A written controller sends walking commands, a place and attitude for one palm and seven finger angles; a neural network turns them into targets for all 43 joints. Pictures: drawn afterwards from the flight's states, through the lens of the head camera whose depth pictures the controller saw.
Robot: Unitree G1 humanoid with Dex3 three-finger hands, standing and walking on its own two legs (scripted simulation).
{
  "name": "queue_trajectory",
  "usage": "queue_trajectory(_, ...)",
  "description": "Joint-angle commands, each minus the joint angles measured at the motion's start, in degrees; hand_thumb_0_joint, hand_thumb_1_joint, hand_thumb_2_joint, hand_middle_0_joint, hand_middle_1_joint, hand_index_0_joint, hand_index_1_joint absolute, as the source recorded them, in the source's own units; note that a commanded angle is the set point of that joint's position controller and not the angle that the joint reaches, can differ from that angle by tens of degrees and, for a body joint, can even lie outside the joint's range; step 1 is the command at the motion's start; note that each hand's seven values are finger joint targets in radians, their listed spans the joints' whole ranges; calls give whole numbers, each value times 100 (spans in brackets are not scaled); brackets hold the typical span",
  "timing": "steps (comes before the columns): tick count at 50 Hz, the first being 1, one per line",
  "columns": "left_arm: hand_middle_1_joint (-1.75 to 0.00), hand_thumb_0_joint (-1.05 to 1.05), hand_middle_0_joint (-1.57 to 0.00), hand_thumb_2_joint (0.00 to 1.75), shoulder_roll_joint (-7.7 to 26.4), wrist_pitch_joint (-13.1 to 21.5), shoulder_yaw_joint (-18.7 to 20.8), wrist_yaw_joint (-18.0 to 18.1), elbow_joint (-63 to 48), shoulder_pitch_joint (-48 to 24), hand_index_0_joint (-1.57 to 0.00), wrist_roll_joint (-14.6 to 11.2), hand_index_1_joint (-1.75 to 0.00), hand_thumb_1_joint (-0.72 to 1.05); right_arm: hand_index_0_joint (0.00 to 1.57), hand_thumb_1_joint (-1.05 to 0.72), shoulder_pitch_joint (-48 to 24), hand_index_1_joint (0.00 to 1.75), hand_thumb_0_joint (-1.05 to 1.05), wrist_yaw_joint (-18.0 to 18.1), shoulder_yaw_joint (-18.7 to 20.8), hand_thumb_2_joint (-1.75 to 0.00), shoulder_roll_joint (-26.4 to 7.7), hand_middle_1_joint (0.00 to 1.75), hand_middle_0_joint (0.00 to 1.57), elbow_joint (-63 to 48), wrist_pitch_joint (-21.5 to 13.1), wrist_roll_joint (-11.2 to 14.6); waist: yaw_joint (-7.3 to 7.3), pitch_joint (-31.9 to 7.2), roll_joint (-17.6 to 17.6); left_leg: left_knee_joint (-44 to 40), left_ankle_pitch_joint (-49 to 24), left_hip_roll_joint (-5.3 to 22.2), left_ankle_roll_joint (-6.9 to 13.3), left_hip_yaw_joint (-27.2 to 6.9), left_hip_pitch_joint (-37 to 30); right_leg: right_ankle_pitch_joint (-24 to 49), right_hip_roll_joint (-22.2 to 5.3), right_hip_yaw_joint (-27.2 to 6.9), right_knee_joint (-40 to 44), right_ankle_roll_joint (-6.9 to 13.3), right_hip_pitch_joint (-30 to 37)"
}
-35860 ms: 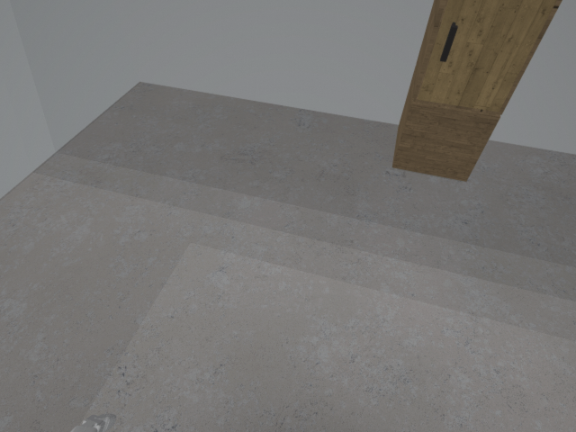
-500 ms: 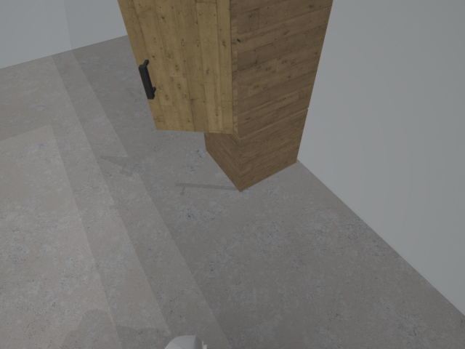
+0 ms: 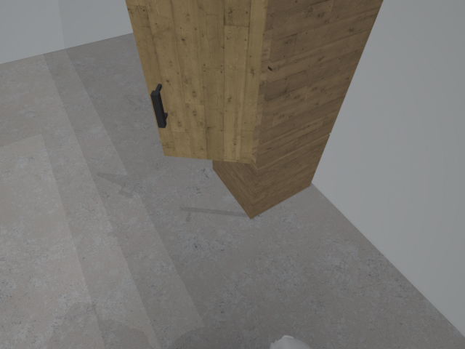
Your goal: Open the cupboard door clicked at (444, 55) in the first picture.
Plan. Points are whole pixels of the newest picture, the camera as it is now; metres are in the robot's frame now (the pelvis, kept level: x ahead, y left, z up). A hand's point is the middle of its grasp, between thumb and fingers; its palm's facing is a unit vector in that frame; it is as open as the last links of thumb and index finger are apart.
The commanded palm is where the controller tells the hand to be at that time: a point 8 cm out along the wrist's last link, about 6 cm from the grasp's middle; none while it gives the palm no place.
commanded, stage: take the last steps up to it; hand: left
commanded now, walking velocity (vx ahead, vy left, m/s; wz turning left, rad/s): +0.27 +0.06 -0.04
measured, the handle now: (160, 106) +0.78 +0.29 -0.09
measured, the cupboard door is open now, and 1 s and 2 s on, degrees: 52 52 52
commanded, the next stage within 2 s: come to a stop and stand still in 0.28 s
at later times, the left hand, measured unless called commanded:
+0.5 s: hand (134, 331) +0.17 +0.22 -0.19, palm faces +0.07 -0.98 -0.20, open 7.3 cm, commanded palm none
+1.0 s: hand (154, 297) +0.24 +0.19 -0.17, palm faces -0.02 -0.97 -0.26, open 7.4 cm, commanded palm none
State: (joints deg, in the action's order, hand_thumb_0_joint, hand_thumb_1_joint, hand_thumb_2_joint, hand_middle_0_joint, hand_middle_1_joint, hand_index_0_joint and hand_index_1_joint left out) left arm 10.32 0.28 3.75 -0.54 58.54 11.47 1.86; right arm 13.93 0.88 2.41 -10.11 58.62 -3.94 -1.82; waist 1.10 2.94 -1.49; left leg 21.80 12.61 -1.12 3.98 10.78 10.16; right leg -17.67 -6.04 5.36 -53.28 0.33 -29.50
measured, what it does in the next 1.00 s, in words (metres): walks ahead: right foot, then left foot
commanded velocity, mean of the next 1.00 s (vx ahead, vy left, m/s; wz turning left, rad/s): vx -0.02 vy -0.03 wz -0.01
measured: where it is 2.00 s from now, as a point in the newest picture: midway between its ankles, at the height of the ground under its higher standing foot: outside the picture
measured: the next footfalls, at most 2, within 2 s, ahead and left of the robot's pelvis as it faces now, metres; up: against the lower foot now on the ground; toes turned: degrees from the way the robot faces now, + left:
right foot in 0.16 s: +0.16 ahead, -0.11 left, +0.00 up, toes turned -7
left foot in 0.48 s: +0.28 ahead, +0.15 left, +0.00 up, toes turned +5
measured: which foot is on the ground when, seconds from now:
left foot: down 0.00-0.16, up 0.18-0.46, down 0.48-0.86, up 0.88-1.00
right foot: up 0.00-0.14, down 0.16-0.52, up 0.54-0.84, down 0.86-1.00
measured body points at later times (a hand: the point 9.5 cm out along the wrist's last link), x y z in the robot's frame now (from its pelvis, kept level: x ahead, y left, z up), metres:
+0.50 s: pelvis +0.18 +0.03 -0.01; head +0.19 +0.04 +0.44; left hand +0.17 +0.27 -0.17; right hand +0.22 -0.21 -0.16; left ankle +0.24 +0.15 -0.74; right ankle +0.12 -0.10 -0.74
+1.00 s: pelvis +0.17 -0.01 -0.01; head +0.18 -0.02 +0.44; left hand +0.24 +0.24 -0.15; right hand +0.20 -0.27 -0.16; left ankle +0.18 +0.12 -0.71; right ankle +0.15 -0.12 -0.74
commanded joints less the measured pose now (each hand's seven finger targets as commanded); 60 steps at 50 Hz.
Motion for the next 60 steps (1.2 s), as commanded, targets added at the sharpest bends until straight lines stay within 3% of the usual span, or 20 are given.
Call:
queue_trajectory(1, -30, 0, -20, 90, 158, 91, -39, -64, -428, -150, -20, -11, -30, 90, 20, -90, 632, 30, 0, -6, 96, -90, -720, 30, 20, 40, -17, 0, -121, -57, 478, -1110, -626, 1672, 703, -1142, -229, 252, 11, -35, 1075, -3, 339)
queue_trajectory(6, -30, 0, -20, 90, 475, 163, 47, -34, -307, 401, -20, -5, -30, 90, 20, -90, 615, 30, 0, -6, 43, -90, -649, 30, 20, 199, 36, 50, 262, -123, 79, 327, -771, 1133, 187, -682, 451, 704, 248, 1, 2457, 174, 2351)
queue_trajectory(8, -30, 0, -20, 90, 1363, 249, 237, 39, -8, 1599, -20, -22, -30, 90, 20, -90, 604, 30, 0, -83, 22, -90, -411, 30, 20, -36, 24, 98, 606, -590, -1617, 3054, 1822, 28, -374, -16, 2415, 1113, -1871, -2825, 3621, 1212, 4174)
queue_trajectory(9, -30, 0, -20, 90, 1287, 281, 234, 104, -13, 1620, -20, -78, -30, 90, 20, -90, 272, 30, 0, -58, 57, -90, -636, 30, 20, -95, 61, 78, 679, -554, -1293, 3987, 2165, 248, -390, -744, 2645, 1490, -2105, -3232, 3829, 1521, 3873)
queue_trajectory(12, -30, 0, -20, 90, 795, 314, 109, 168, -269, 702, -20, -102, -30, 90, 20, -90, 59, 30, 0, -82, 69, -90, -412, 30, 20, -31, 150, 86, 199, -203, -333, 3966, 1165, 710, -523, -1110, 2461, 2092, -1602, -1758, 3869, 1232, 2791)
queue_trajectory(15, -30, 0, -20, 90, 672, 378, 48, 119, -235, 435, -20, -73, -30, 90, 20, -90, 413, 30, 0, -135, 9, -90, -95, 30, 20, 105, 243, 88, -80, -247, -615, 2844, 653, 644, -638, -761, 1645, 2308, -1127, -753, 3975, 949, 2072)
queue_trajectory(21, -30, 0, -20, 90, 676, 270, 41, 124, 33, 355, -20, -106, -30, 90, 20, -90, 520, 30, 0, -111, -35, -90, -68, 30, 20, 193, 137, 60, -208, -211, -482, 497, -752, 278, -676, -456, 35, 1760, -555, -356, 3207, 465, 1482)
queue_trajectory(24, -30, 0, -20, 90, 225, 82, -159, 245, 94, 790, -20, -134, -30, 90, 20, -90, 701, 30, 0, 49, 49, -90, -938, 30, 20, 200, 177, 42, -179, -559, 780, 256, -3120, 1814, 53, -1768, -171, -465, 194, -13, 2437, -124, 1522)
queue_trajectory(29, -30, 0, -20, 90, 598, -264, -80, 202, 99, 774, -20, -126, -30, 90, 20, -90, 386, 30, 0, 309, 132, -90, -1210, 30, 20, 99, 360, 58, -261, -612, 1355, 10, -5066, 2270, 560, -2036, -498, -1608, 293, -365, 439, -167, 898)
queue_trajectory(35, -30, 0, -20, 90, 534, -377, 67, 129, -289, 547, -20, -91, -30, 90, 20, -90, -95, 30, 0, 318, 298, -90, -1331, 30, 20, -184, 449, 41, -209, -1051, 984, 78, -3636, 2320, 717, -1751, -515, -1276, 397, -612, -318, -210, 448)
queue_trajectory(40, -30, 0, -20, 90, 456, -333, 64, 81, -276, 907, -20, -73, -30, 90, 20, -90, -512, 30, 0, 183, 322, -90, -1295, 30, 20, -347, 511, 24, 34, -817, 1114, -102, -707, 1896, 289, -1550, 755, -243, 458, -183, 1761, -65, 1859)
queue_trajectory(42, -30, 0, -20, 90, 835, -237, 95, 123, -277, 1034, -20, 8, -30, 90, 20, -90, -372, 30, 0, 110, 277, -90, -894, 30, 20, -388, 565, 86, 99, -450, -276, 698, 708, 999, -216, -1089, 1495, 122, -2, -859, 3441, 135, 2306)
queue_trajectory(43, -30, 0, -20, 90, 1248, -214, 131, 142, -411, 661, -20, 35, -30, 90, 20, -90, -384, 30, 0, 34, 206, -90, -540, 30, 20, -498, 605, 119, -16, -159, -1419, 1515, 1491, 357, -571, -530, 1620, -520, -1105, -1957, 4161, 615, 1619)
queue_trajectory(44, -30, 0, -20, 90, 1366, -235, 73, 139, -600, 287, -20, 29, -30, 90, 20, -90, -589, 30, 0, -20, 188, -90, -579, 30, 20, -603, 657, 109, 50, -46, -1029, 2343, 1811, 261, -518, -781, 1200, -1041, -1397, -2055, 4380, 923, 711)
queue_trajectory(47, -30, 0, -20, 90, 944, -105, -8, 192, -531, -162, -20, -6, -30, 90, 20, -90, -357, 30, 0, -16, 188, -90, -510, 30, 20, -369, 664, 83, -185, 156, -1005, 3028, 1331, 343, -453, -1017, 1271, 340, -934, -1540, 3965, 929, 827)
queue_trajectory(51, -30, 0, -20, 90, 877, 9, -71, 211, -258, 107, -20, -89, -30, 90, 20, -90, 97, 30, 0, 40, 45, -90, -335, 30, 20, -48, 507, 114, -197, -340, -567, 789, 530, 280, -561, -853, 463, 2558, -621, -1058, 2971, 737, 1928)
queue_trajectory(54, -30, 0, -20, 90, 546, -7, -164, 199, -126, 313, -20, -185, -30, 90, 20, -90, 128, 30, 0, 101, -16, -90, -761, 30, 20, 103, 350, 64, 4, -442, 573, -2, -1528, 1202, -150, -1803, 205, 1091, 59, -704, 2933, 64, 2017)
queue_trajectory(55, -30, 0, -20, 90, 561, -7, -163, 192, -80, 309, -20, -175, -30, 90, 20, -90, 40, 30, 0, 130, -29, -90, -788, 30, 20, 133, 346, 63, 22, -359, 235, 82, -1300, 1126, -202, -1685, 321, 1097, 88, -713, 3107, 63, 2088)
queue_trajectory(57, -30, 0, -20, 90, 589, -55, -145, 186, 51, 239, -20, -176, -30, 90, 20, -90, 98, 30, 0, 142, -70, -90, -651, 30, 20, 281, 333, 87, 4, -245, 923, -164, -1100, 963, -277, -1571, 374, 965, 66, -657, 3072, 95, 2223)
queue_trajectory(60, -30, 0, -20, 90, 568, -29, -171, 179, 215, 297, -20, -173, -30, 90, 20, -90, 175, 30, 0, 142, -83, -90, -527, 30, 20, 373, 344, 88, -10, -214, 442, -187, -655, 820, -344, -1435, 315, 1037, 15, -747, 3305, 145, 2273)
